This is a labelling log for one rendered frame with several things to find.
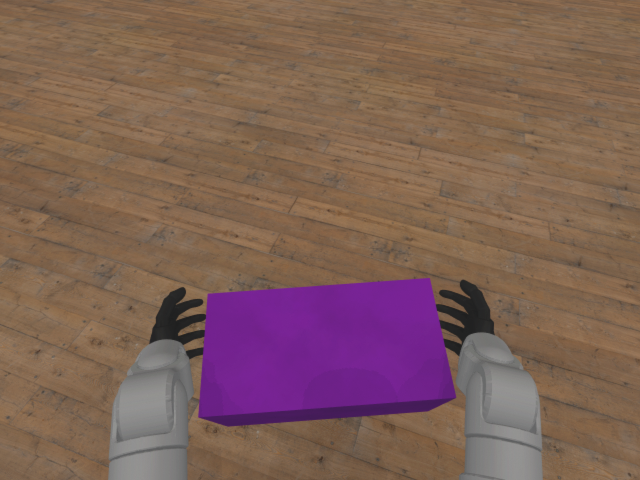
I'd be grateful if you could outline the carton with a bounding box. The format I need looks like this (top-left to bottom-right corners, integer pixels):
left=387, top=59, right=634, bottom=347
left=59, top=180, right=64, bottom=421
left=198, top=278, right=456, bottom=427

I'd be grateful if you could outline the right robot forearm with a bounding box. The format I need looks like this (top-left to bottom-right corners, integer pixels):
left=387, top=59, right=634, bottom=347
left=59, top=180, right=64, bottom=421
left=456, top=332, right=543, bottom=480

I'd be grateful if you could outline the left robot forearm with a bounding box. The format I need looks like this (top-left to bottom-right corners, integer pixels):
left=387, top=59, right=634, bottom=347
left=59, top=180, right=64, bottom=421
left=108, top=339, right=194, bottom=480

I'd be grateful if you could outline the right robot hand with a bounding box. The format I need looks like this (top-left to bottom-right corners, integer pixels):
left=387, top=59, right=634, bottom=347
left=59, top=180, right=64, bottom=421
left=436, top=280, right=495, bottom=356

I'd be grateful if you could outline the left robot hand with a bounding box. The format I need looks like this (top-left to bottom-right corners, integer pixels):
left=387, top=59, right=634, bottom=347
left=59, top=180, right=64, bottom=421
left=149, top=287, right=206, bottom=359

